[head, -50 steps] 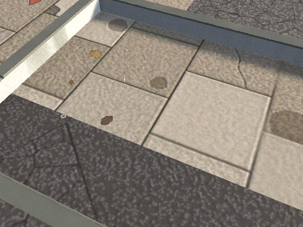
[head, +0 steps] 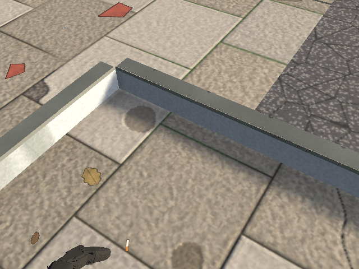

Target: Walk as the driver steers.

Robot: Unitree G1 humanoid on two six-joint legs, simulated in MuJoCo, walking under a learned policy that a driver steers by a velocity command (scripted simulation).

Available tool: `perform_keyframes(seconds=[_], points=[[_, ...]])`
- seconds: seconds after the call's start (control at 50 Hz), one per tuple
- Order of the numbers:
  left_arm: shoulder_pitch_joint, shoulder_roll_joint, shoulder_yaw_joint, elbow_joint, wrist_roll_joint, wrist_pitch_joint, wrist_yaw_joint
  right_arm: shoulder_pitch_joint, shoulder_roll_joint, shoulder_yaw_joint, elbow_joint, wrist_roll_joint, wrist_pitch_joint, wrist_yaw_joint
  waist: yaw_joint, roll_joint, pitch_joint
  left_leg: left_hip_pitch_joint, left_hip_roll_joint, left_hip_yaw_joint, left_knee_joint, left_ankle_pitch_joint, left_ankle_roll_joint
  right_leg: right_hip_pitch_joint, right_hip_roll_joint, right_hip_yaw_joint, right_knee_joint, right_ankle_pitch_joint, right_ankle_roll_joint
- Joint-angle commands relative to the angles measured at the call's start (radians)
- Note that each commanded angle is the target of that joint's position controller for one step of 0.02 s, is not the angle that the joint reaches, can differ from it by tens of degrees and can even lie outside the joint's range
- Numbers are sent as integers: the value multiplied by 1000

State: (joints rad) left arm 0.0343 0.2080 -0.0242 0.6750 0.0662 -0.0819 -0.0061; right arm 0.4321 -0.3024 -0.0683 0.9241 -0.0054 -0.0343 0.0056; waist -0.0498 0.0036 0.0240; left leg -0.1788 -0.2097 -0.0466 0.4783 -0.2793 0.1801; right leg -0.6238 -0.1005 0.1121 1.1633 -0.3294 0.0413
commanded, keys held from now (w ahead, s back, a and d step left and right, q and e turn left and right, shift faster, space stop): w+q+shift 0.82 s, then w+shift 0.18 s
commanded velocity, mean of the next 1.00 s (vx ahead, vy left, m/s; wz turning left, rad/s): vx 1.00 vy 0.00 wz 0.91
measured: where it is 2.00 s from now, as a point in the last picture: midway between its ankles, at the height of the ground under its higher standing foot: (22, 102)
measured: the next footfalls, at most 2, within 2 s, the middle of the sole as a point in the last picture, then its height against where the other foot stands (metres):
right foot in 0.20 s outside the picture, level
left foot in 0.66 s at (144, 217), level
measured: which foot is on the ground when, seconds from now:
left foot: down 0.00-0.22, up 0.24-0.64, down 0.66-1.00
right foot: up 0.00-0.18, down 0.20-0.66, up 0.68-1.00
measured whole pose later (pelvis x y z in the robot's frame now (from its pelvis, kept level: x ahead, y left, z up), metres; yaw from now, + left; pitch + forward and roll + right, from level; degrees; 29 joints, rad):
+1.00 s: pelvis +0.85 +0.22 +0.00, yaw +53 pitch +2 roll +1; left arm 0.02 0.27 -0.01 0.58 0.04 -0.06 -0.02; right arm 0.44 -0.33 -0.06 0.83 0.00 -0.09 0.02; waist -0.10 0.00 0.04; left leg 0.12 -0.17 -0.21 0.25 -0.38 0.15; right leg -0.66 -0.11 0.04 0.58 0.06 0.01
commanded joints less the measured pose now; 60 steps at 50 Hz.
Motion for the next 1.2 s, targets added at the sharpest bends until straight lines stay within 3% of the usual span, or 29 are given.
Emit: perform_keyframes(seconds=[0.02, 0.1, 0.14, 0.16, 0.2, 0.22, 0.24, 0.26, 0.3, 0.4, 0.5, 0.56, 0.6, 0.64, 0.66, 0.68, 0.7, 0.72, 0.76, 0.82, 0.9, 0.94, 1.0, 1.04, 1.06, 1.08, 1.1, 1.14, 1.2], points=[[-48, 105, 16, -84, -13, 16, -13, -85, -153, -37, -112, 6, -49, -2, 57, -35, 97, -257, 199, -304, -316, 245, 139, 118, 13, -109, -290, 180, 36], [-134, 110, 15, -130, -45, 9, -16, -25, -186, -62, -121, 15, -49, 15, -25, 34, 26, -101, 211, -317, -281, 452, 58, 238, 73, -121, -562, 424, 6], [-95, 153, 31, -128, -44, 4, -7, -30, -195, -67, -134, 13, -45, 7, -6, 48, -15, 12, 226, -342, -178, 579, 20, 305, 98, -96, -654, 364, -6], [-15, 197, 49, -106, -46, 1, 4, -39, -218, -72, -139, 7, -44, 3, 34, 48, -79, 56, 229, -345, -64, 713, -4, 396, 123, -92, -657, 283, -16], [361, 290, 95, -23, -40, -9, 38, -130, -223, -70, -168, -3, -53, 9, 246, 22, -273, -93, 172, -300, 388, 667, -44, 812, 50, -53, -615, 114, -45], [535, 359, 116, 5, -1, -12, 56, -136, -63, -27, -212, 1, -63, 6, 274, -188, -388, -320, 93, -209, 726, 32, -42, 1041, -214, 245, -676, -290, -72], [408, 414, 130, -9, 12, -7, 42, -15, -18, 1, -278, 43, -57, 7, 116, -478, -456, -536, 69, -117, 916, -228, -56, 1064, -395, 822, -919, -465, -158], [271, 291, 116, -40, 3, 0, 33, -82, -93, -1, -237, 10, -32, -4, 113, -250, -277, -619, 168, -87, 961, -106, -50, 913, -338, 721, -931, -589, -174], [236, 186, 91, -14, -4, 4, 26, -187, -114, -8, -240, -18, -11, 22, 111, -40, -101, -589, 240, -44, 874, -10, -71, 696, -244, 361, -916, -221, -150], [337, 135, 75, 107, -44, -38, 3, -319, -35, 25, -348, -31, 39, 71, 61, -88, 4, -644, 313, -9, 816, 69, -89, 579, -175, -26, -974, 264, -99], [338, 178, 79, 139, -37, -55, 6, -487, -47, 44, -422, -26, 41, 93, 47, -45, 103, -569, 283, 119, 495, 270, -71, 531, -102, -302, -1063, 522, -60], [408, 229, 88, 154, -35, -46, 20, -526, -50, 49, -414, -26, 36, 99, 49, -51, 87, -403, 181, 257, 325, 262, -14, 618, -89, -396, -974, 1095, -22], [419, 291, 103, 145, -34, -19, 41, -408, -85, 35, -377, -26, 32, 86, -34, -113, -4, -250, 118, 269, 291, 175, 18, 685, -131, -392, -758, 1425, -15], [324, 329, 116, 100, -26, 14, 44, -26, -170, -13, -260, -24, 23, 59, -213, -124, -163, 173, 86, 177, 235, 83, 86, 528, -169, -345, -272, 1419, -44], [309, 293, 115, 90, -21, 20, 27, 47, -207, -44, -213, -12, 21, 30, -212, -6, -171, 381, 132, 61, 142, 51, 122, 302, -49, -345, 105, 657, -48], [309, 136, 75, 32, 0, 11, 13, -42, -285, -56, -230, 2, 31, 13, -81, 194, -114, 433, 305, -259, 190, 236, 158, -21, 92, -306, 470, -184, -35], [302, 193, 79, -97, -34, -13, 11, -30, -349, -74, -276, -26, 45, 12, -68, 193, -345, 672, 449, -702, -53, 33, 348, -256, 124, -72, 569, -170, -16], [219, 227, 74, -99, -27, -36, 9, -31, -297, -73, -269, -20, 44, 2, -74, 16, -237, 563, 466, -771, -206, -111, 299, -306, 61, -17, 450, -73, -19], [191, 219, 67, -79, -14, -32, 11, -94, -220, -52, -240, -15, 17, -10, 31, -111, -7, 220, 386, -612, -245, 51, 237, -195, 6, -28, 254, -49, -2], [218, 192, 60, -76, 12, 29, 7, -130, -171, -26, -231, -5, -30, -7, 115, -108, 49, -91, 289, -423, -270, 210, 206, -10, -41, -42, 21, -131, 45], [23, 96, 22, -147, -24, 22, -19, -132, -158, -26, -201, 6, -60, 5, 59, -28, 72, -276, 166, -228, -325, 365, 105, 240, -10, -129, -425, 338, 17], [-6, 109, 25, -141, -36, 17, -21, -65, -160, -28, -168, 21, -72, 15, 12, 4, 39, -164, 206, -245, -343, 454, 72, 301, 18, -137, -536, 510, -16], [5, 182, 53, -125, -25, 9, -2, -15, -201, -35, -139, 6, -73, 7, 5, 28, -21, 131, 260, -241, -179, 869, 15, 291, 90, -157, -629, 398, -68], [364, 238, 91, -25, -36, 5, 22, -88, -227, -39, -137, -25, -64, -3, 212, 71, -195, 116, 245, -202, 232, 1036, -21, 601, 117, -162, -607, 228, -91], [573, 295, 117, 35, -27, 7, 41, -143, -173, -25, -151, -35, -69, -3, 319, 25, -260, -79, 191, -168, 551, 822, -38, 836, 39, -97, -573, 95, -98], [547, 398, 136, 43, 21, -2, 37, 12, 27, 23, -199, 13, -72, -1, 157, -374, -334, -414, 14, -113, 956, -129, -94, 1017, -295, 472, -720, -17, -234], [437, 329, 130, 22, 0, 6, 14, 14, -36, 35, -191, -9, -73, -11, 124, -285, -332, -519, 75, -128, 1001, -128, -66, 955, -285, 726, -883, -262, -253], [291, 183, 101, 19, -13, 7, 2, -150, -88, 30, -203, -28, -56, 0, 97, -27, -98, -526, 181, -78, 936, 26, -73, 671, -208, 448, -919, -229, -246], [392, 141, 85, 111, -14, -16, 2, -223, -13, 48, -257, -42, -33, 26, 77, -71, -31, -590, 179, -62, 1067, -19, -82, 570, -156, 282, -928, 62, -248]])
